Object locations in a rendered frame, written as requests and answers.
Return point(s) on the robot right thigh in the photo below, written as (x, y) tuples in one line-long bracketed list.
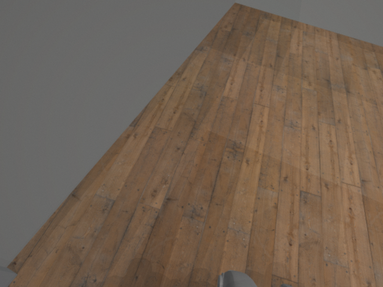
[(235, 279)]

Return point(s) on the panel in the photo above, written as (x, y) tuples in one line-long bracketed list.
[(6, 276)]

